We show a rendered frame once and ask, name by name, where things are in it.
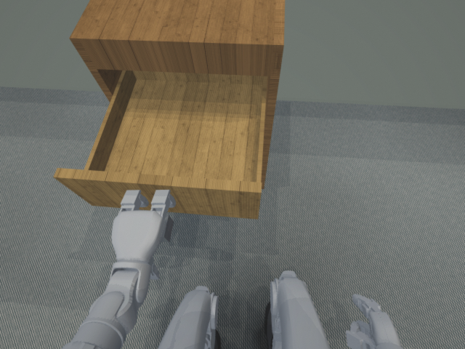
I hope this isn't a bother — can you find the drawer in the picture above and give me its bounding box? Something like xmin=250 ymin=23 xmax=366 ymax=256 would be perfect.
xmin=53 ymin=71 xmax=267 ymax=220

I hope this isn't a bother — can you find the left robot hand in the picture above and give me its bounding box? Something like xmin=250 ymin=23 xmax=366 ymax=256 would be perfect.
xmin=112 ymin=190 xmax=176 ymax=280

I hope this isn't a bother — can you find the right robot hand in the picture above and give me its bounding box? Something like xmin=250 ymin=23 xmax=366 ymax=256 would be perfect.
xmin=346 ymin=294 xmax=402 ymax=349

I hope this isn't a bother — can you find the cabinet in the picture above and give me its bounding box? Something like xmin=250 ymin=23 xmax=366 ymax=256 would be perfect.
xmin=69 ymin=0 xmax=285 ymax=189

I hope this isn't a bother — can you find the robot left thigh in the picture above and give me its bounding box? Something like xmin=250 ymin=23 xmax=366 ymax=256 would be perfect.
xmin=158 ymin=290 xmax=219 ymax=349

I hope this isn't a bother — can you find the handle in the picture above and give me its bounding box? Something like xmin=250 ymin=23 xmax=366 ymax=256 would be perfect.
xmin=161 ymin=214 xmax=174 ymax=242

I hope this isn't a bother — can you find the robot left forearm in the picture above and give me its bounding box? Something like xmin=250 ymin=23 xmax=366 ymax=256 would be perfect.
xmin=62 ymin=260 xmax=152 ymax=349

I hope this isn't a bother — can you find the robot right shin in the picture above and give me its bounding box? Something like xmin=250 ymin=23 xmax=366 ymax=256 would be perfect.
xmin=271 ymin=270 xmax=307 ymax=349

